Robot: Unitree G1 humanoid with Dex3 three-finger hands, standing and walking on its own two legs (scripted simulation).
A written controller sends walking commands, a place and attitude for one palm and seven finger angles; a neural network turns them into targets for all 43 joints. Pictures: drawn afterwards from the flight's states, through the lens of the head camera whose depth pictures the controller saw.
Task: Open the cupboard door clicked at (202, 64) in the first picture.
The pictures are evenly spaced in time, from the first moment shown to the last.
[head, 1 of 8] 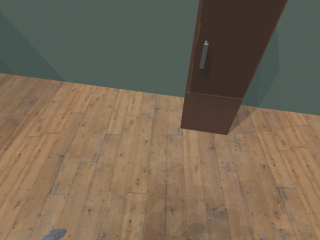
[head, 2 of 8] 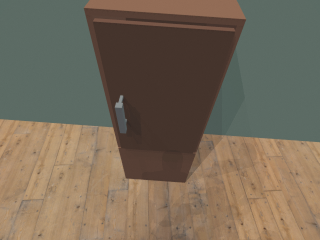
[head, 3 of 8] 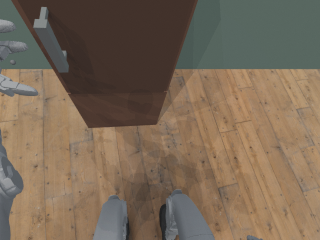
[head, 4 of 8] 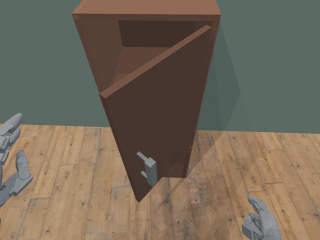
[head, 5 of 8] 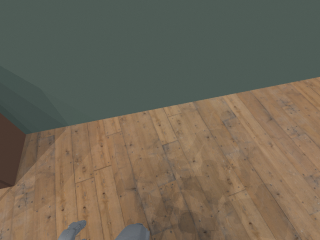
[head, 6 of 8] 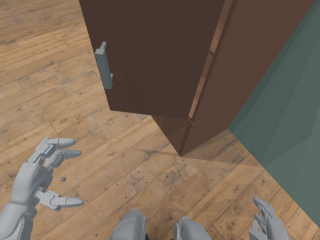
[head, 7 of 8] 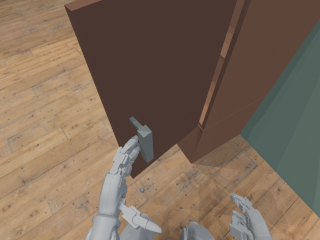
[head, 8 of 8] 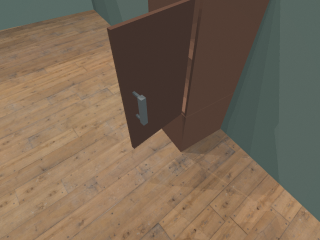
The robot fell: no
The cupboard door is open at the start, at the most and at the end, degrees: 0 100 100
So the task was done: yes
